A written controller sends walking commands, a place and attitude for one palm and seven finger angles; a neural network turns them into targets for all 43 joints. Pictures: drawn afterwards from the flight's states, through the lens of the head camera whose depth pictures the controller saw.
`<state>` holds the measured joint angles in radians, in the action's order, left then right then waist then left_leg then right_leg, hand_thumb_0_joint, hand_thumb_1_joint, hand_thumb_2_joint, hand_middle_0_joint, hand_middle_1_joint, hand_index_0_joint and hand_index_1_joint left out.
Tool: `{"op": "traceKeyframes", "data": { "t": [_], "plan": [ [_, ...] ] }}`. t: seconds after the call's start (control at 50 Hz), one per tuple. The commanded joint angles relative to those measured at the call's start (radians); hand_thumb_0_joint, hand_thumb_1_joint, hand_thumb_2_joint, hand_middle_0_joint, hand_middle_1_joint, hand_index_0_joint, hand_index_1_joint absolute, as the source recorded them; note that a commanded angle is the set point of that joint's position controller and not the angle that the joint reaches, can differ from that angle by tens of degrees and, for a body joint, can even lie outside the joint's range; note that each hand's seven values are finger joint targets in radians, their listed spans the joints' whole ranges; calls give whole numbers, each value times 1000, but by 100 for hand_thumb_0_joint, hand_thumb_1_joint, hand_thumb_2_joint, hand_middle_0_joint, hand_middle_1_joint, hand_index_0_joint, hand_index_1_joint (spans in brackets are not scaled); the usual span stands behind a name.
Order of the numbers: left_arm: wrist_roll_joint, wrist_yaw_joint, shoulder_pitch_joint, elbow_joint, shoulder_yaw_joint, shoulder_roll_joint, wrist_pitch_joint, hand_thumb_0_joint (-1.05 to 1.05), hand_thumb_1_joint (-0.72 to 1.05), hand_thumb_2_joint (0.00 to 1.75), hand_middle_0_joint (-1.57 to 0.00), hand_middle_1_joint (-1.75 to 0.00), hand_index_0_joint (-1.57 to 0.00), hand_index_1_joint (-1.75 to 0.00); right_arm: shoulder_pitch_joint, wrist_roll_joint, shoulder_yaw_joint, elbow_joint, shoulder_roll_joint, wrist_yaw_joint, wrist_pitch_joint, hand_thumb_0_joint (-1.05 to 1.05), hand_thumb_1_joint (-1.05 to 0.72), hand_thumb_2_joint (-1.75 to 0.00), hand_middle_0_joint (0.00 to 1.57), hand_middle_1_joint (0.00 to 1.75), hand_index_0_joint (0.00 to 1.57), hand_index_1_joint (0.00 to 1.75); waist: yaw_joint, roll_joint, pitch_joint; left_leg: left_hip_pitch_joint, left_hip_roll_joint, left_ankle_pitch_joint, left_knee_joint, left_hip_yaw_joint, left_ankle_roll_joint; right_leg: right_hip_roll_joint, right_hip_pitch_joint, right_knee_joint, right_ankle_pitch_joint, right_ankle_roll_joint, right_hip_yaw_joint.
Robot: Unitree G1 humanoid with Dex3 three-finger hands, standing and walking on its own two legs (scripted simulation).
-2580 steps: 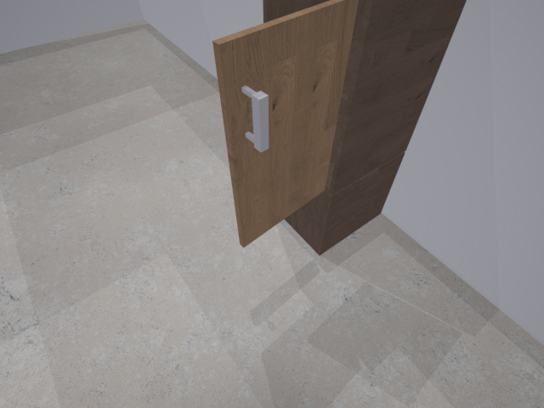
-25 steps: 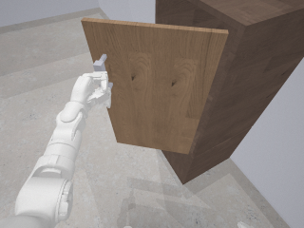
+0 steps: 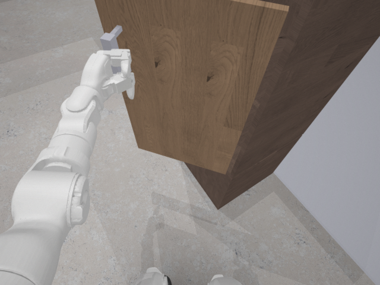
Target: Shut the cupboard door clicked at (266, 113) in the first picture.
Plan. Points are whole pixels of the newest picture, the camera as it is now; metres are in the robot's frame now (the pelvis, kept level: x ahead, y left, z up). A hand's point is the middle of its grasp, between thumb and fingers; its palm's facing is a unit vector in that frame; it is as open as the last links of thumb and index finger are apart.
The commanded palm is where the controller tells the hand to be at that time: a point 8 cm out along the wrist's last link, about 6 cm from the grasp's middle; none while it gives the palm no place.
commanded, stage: push the door shut along its arc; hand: left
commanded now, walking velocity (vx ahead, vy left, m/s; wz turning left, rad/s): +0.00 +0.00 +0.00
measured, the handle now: (119, 57) +0.58 +0.12 +0.13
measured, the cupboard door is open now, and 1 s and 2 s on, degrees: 39 27 24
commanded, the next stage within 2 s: pull the fist back off the door in 0.84 s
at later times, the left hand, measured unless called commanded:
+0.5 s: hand (157, 63) +0.54 +0.04 +0.14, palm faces -0.42 -0.91 +0.00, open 3.1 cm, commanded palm +0.56 +0.08 +0.14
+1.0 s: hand (168, 56) +0.56 +0.01 +0.14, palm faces -0.39 -0.92 +0.05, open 3.2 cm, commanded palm +0.58 +0.04 +0.14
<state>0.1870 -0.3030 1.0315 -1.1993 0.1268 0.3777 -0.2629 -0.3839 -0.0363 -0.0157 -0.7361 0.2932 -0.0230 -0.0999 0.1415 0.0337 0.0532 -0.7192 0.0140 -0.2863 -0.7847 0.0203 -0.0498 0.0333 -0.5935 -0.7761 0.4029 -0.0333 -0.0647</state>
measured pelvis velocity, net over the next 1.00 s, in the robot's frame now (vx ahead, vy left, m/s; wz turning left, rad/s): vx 0.02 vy -0.02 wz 0.00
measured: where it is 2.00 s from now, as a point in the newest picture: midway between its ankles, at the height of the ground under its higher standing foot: outside the picture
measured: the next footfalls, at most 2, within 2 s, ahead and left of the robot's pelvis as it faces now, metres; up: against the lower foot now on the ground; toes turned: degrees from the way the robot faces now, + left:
none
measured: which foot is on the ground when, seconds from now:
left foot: down 0.00-1.00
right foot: down 0.00-1.00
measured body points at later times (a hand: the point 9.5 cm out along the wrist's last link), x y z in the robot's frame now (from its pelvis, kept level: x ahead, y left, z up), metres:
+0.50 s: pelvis +0.01 +0.00 -0.01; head +0.13 +0.00 +0.42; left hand +0.56 +0.09 +0.14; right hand +0.00 -0.28 -0.12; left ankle +0.05 +0.09 -0.70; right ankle -0.02 -0.10 -0.70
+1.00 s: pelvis +0.02 -0.02 -0.02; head +0.15 -0.02 +0.41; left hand +0.58 +0.06 +0.14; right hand -0.01 -0.30 -0.13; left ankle +0.05 +0.09 -0.70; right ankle -0.02 -0.10 -0.70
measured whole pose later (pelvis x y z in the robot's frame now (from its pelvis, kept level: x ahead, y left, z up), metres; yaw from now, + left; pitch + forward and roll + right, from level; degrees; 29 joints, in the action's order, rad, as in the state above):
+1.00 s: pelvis +0.02 -0.02 -0.02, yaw +0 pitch +20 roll -2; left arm 0.15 -0.35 1.33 -1.34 0.16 0.39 -0.14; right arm -0.38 0.00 0.00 -0.79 0.30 -0.04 -0.10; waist 0.20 0.04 0.08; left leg -0.90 -0.01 -0.35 -0.89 0.00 -0.02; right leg 0.06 -0.77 -0.87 0.46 -0.07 -0.09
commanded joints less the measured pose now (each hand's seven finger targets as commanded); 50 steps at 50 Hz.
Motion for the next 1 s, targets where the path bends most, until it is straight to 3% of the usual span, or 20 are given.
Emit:
{"op": "traceKeyframes", "data": {
  "t": [0.0,0.06,0.1,0.12,0.18,0.26,0.36,0.4,0.52,0.54,0.56,0.64,0.68,0.76,0.78,0.86,0.92,0.94,0.96,0.98],
  "plan": [
    [-4,-33,650,193,-51,27,-47,0,90,90,-130,-150,-130,-150,-111,5,65,49,178,-13,-34,0,-90,-90,20,30,20,30,100,55,386,518,-31,100,50,-139,12,14,-218,119,-139,5,37],
    [-2,-42,688,202,-14,70,-40,0,90,90,-130,-150,-130,-150,-132,11,71,43,187,-13,-35,0,-90,-90,20,30,20,30,106,40,432,519,-33,132,35,-142,10,14,-214,109,-165,5,37],
    [-1,-49,706,199,-48,25,-35,0,90,90,-130,-150,-130,-150,-131,13,68,38,180,-12,-34,0,-90,-90,20,30,20,30,107,65,448,537,-31,177,22,-144,9,18,-230,96,-182,3,31],
    [-3,-51,709,204,-14,67,-37,0,90,90,-130,-150,-130,-150,-144,15,72,38,188,-12,-34,0,-90,-90,20,30,20,30,102,60,464,542,-34,189,19,-152,11,16,-231,91,-190,3,32],
    [-1,-53,737,175,-16,62,-29,0,90,90,-130,-150,-130,-150,-150,15,69,30,187,-14,-31,0,-90,-90,20,30,20,30,118,50,446,515,-29,201,5,-142,2,18,-241,88,-198,5,31],
    [-15,-55,754,143,31,127,-13,0,90,90,-130,-150,-130,-150,-163,21,68,32,194,-15,-20,0,-90,-90,20,30,20,30,116,49,450,484,-31,196,-5,-142,4,19,-237,80,-203,5,36],
    [-27,-64,783,173,27,121,-22,0,90,90,-130,-150,-130,-150,-171,27,74,40,192,-10,-13,0,-90,-90,20,30,20,30,115,75,528,521,-28,279,-32,-138,0,25,-236,60,-262,6,38],
    [-28,-73,790,143,32,134,-15,0,90,90,-130,-150,-130,-150,-169,28,71,33,191,-14,-4,0,-90,-90,20,30,20,30,120,64,521,500,-24,289,-39,-131,-3,28,-222,55,-277,6,35],
    [-40,-81,798,108,114,234,2,0,90,90,-130,-150,-130,-150,-194,32,70,44,198,-18,15,0,-90,-90,20,30,20,30,114,46,528,431,-18,308,-56,-113,-9,26,-180,43,-334,12,50],
    [-46,-81,780,103,97,214,8,0,90,90,-130,-150,-130,-150,-183,35,68,50,193,-15,21,0,-90,-90,20,30,20,30,110,59,532,428,-13,306,-59,-106,-10,28,-174,44,-339,10,49],
    [-47,-82,790,107,122,245,4,0,90,90,-130,-150,-130,-150,-195,34,69,52,195,-16,23,0,-90,-90,20,30,20,30,116,27,537,410,-16,307,-65,-102,-14,26,-157,44,-361,16,56],
    [-51,-106,809,87,72,194,13,0,90,90,-130,-150,-130,-150,-188,33,69,45,189,-21,35,0,-90,-90,20,30,20,30,130,32,505,386,-10,289,-74,-89,-17,30,-167,46,-369,19,56],
    [-39,-114,864,120,56,169,0,0,90,90,-130,-150,-130,-150,-201,30,70,33,188,-26,27,0,-90,-90,20,30,20,30,146,47,526,416,-12,315,-83,-91,-23,30,-186,38,-380,22,53],
    [-33,-133,879,124,32,146,20,0,90,90,-130,-150,-130,-150,-192,34,76,7,190,-30,22,0,-90,-90,20,30,20,30,150,48,536,427,-9,307,-94,-90,-22,33,-201,41,-382,26,54],
    [-23,-138,903,147,2,96,14,0,90,90,-130,-150,-130,-150,-194,32,74,2,184,-33,15,0,-90,-90,20,30,20,30,159,74,558,459,-6,338,-98,-88,-27,34,-217,32,-391,23,48],
    [-17,-136,914,101,-8,83,44,0,90,90,-130,-150,-130,-150,-183,36,72,-31,190,-41,1,0,-90,-90,20,30,20,30,170,51,505,425,-6,275,-106,-87,-28,33,-253,47,-346,31,51],
    [-12,-141,950,127,-24,61,39,0,90,90,-130,-150,-130,-150,-179,37,74,-50,191,-45,-15,0,-90,-90,20,30,20,30,178,67,540,454,-4,296,-117,-87,-30,34,-272,33,-349,32,49],
    [43,72,977,100,184,121,73,0,90,90,-130,-150,-130,-150,-217,30,59,-20,140,-16,-26,0,-90,-90,20,30,20,30,137,129,539,365,-27,284,-103,-97,-1,18,-203,56,-350,18,70],
    [8,183,934,72,146,59,86,0,90,90,-130,-150,-130,-150,-235,36,58,-17,135,12,-32,0,-90,-90,20,30,20,30,139,104,538,347,-25,283,-83,-106,6,24,-190,47,-342,25,67],
    [-11,274,935,82,167,37,74,0,90,90,-130,-150,-130,-150,-257,48,65,-20,133,30,-37,0,-90,-90,20,30,20,30,152,39,555,346,-24,309,-84,-112,4,27,-179,36,-362,32,60]
  ]
}}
